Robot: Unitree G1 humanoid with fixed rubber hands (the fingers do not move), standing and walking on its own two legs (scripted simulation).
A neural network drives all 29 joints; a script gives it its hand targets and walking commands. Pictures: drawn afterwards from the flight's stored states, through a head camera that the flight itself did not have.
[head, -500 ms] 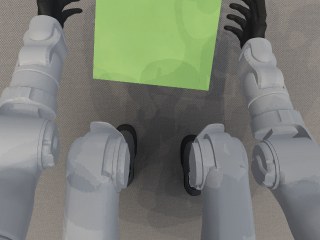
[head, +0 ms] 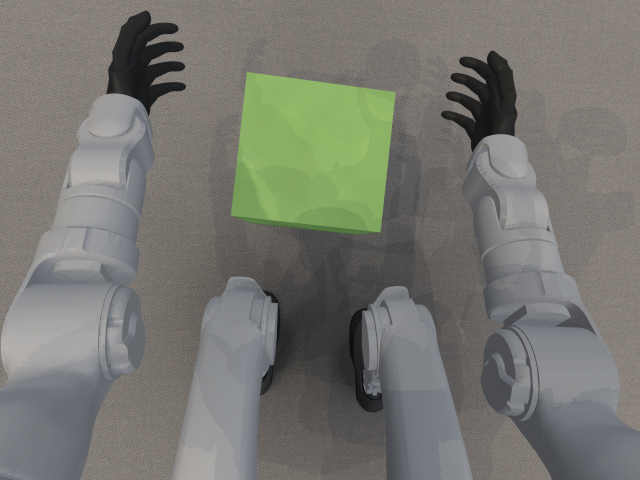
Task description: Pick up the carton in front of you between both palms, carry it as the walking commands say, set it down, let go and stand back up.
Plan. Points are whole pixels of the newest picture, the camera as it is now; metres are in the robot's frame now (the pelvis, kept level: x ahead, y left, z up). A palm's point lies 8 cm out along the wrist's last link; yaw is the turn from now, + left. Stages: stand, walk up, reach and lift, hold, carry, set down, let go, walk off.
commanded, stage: set down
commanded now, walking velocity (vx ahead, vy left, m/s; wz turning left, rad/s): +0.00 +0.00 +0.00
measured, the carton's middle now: (311, 169) +0.49 +0.04 -0.36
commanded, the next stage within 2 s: let go in 0.46 s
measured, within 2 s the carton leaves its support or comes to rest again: neither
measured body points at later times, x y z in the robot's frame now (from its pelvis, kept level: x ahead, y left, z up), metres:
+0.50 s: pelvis +0.03 +0.01 +0.14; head +0.31 +0.04 +0.49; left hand +0.51 +0.25 +0.03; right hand +0.51 -0.16 +0.03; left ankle +0.11 +0.11 -0.45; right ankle +0.09 -0.12 -0.45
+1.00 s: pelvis +0.10 +0.00 +0.26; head +0.27 +0.02 +0.67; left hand +0.38 +0.25 +0.15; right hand +0.39 -0.20 +0.15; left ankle +0.11 +0.11 -0.45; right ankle +0.09 -0.12 -0.45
